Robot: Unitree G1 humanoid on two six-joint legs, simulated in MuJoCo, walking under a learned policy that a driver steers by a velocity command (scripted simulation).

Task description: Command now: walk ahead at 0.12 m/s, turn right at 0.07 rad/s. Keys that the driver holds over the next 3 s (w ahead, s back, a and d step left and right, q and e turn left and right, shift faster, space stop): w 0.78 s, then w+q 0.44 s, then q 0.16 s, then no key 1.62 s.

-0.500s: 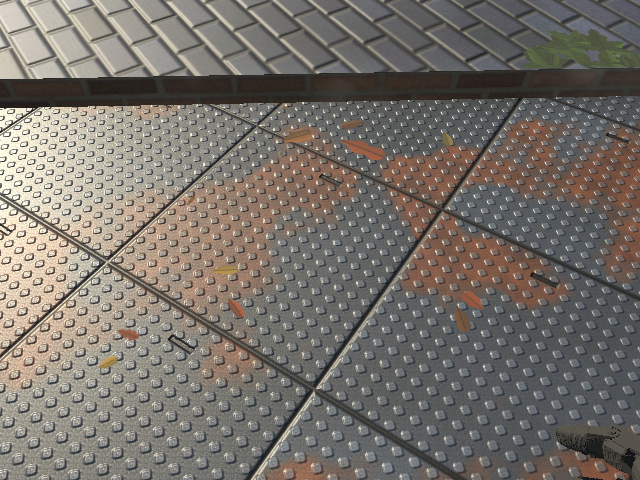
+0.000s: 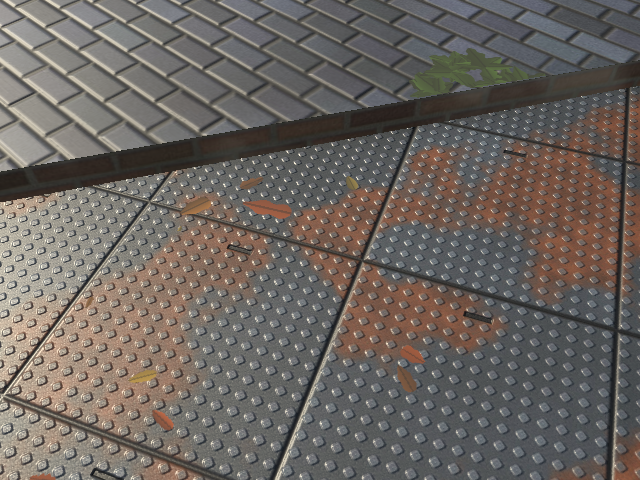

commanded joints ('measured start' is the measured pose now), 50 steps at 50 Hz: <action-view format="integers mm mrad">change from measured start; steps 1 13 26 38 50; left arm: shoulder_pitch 56 -131 -253 33 138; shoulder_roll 139 46 55 129 164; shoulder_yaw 41 25 11 32 26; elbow -13 -78 -63 52 126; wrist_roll -13 -39 -37 -11 2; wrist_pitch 10 -51 -75 -94 -109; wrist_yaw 10 -11 -63 -63 -15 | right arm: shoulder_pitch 102 213 194 51 -152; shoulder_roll -65 -236 -184 -147 -84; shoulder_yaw -7 -70 -44 -47 -42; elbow -12 64 80 21 -56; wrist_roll -10 15 16 30 20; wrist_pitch -15 -30 -29 -61 -13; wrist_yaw -1 4 -3 -9 15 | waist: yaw -4 -74 -53 62 69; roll -98 247 147 -41 -16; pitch -164 34 111 -21 77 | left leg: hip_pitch -126 238 137 -447 -487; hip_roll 61 323 261 175 152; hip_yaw -36 -439 -120 -102 -92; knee -21 -232 -307 792 323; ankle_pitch -27 -271 253 -46 394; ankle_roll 3 201 151 34 0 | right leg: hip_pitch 337 -321 -207 280 218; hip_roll -133 66 -5 -237 -187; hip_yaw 115 -85 -105 304 -90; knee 6 241 123 -259 -383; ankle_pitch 219 -226 138 -130 116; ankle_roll -148 -37 -31 -230 -176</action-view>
